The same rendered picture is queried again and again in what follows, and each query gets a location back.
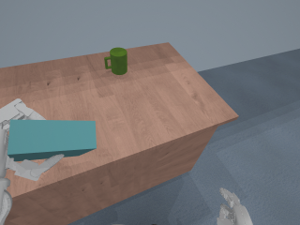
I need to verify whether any robot left hand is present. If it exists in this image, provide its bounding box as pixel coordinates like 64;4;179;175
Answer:
0;98;64;181

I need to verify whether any robot right hand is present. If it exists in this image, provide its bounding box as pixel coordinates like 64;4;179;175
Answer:
217;187;253;225

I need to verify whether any robot left forearm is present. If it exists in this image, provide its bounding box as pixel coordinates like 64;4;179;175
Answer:
0;178;13;225

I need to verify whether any sponge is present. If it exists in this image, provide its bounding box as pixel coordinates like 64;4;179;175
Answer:
7;119;97;162

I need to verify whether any table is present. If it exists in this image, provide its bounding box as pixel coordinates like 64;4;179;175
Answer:
0;42;239;225

